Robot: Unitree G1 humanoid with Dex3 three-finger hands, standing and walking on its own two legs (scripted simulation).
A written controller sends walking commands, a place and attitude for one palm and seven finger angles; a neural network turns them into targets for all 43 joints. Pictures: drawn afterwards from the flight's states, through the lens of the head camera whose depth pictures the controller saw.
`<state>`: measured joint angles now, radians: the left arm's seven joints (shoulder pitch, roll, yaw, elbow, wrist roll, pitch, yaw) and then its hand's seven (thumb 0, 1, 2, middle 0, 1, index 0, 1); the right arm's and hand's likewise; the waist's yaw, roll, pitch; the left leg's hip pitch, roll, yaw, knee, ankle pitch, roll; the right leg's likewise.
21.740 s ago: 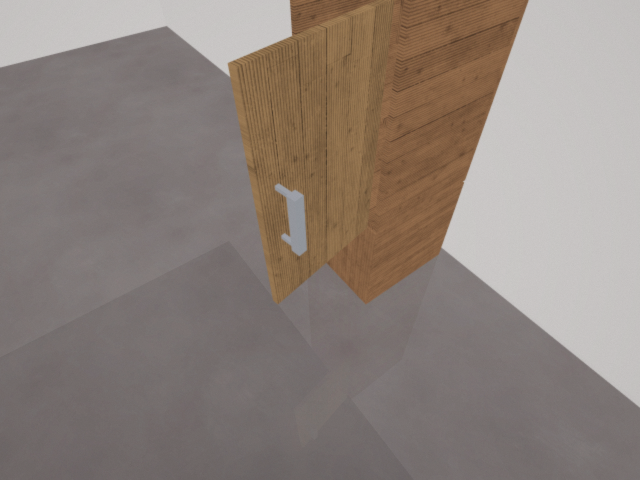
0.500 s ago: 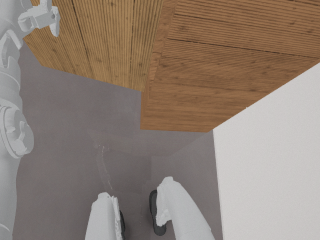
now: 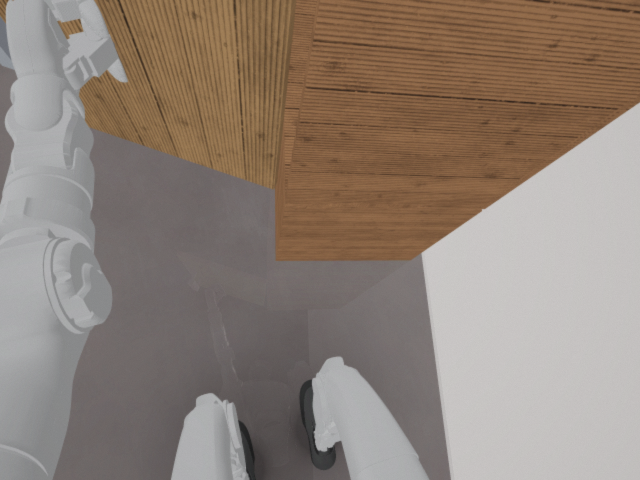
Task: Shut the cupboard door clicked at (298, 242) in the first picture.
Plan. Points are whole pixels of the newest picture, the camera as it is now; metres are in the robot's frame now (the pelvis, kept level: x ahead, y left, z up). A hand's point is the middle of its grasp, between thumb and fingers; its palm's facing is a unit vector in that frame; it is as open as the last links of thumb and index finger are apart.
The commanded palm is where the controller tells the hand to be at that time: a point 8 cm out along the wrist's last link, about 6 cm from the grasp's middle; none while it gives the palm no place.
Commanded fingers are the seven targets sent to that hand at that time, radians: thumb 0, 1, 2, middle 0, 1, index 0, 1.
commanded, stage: pull the fist back off the door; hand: left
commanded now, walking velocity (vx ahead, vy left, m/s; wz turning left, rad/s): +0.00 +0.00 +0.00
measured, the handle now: out of the picture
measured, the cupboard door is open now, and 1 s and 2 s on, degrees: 71 71 71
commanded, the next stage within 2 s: draw the hand back to the body in 0.56 s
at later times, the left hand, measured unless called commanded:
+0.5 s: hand (98, 116) +0.51 +0.14 +0.06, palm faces +0.04 -1.00 -0.02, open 3.2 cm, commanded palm +0.48 +0.18 +0.07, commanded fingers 0.00 0.90 0.90 -1.30 -1.50 -1.30 -1.50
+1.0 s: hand (25, 161) +0.43 +0.17 +0.12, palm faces +0.08 -1.00 -0.05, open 3.2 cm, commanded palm +0.39 +0.22 +0.13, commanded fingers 0.00 0.90 0.90 -1.30 -1.50 -1.30 -1.50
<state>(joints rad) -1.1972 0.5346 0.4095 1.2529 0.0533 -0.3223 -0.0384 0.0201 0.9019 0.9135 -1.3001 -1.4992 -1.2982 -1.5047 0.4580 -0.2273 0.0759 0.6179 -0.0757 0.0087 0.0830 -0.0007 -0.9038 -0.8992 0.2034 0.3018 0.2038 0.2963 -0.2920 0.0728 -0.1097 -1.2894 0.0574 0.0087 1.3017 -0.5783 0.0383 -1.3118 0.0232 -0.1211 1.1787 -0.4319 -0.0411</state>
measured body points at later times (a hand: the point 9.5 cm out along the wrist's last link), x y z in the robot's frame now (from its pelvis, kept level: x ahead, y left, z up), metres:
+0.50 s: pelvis +0.01 +0.00 +0.02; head +0.16 +0.02 +0.45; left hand +0.50 +0.19 +0.07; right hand +0.06 -0.28 -0.09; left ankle +0.00 +0.09 -0.62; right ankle +0.05 -0.10 -0.62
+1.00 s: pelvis +0.02 +0.00 +0.06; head +0.11 -0.01 +0.51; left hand +0.42 +0.22 +0.13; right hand +0.07 -0.25 -0.06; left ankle +0.00 +0.09 -0.62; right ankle +0.05 -0.10 -0.62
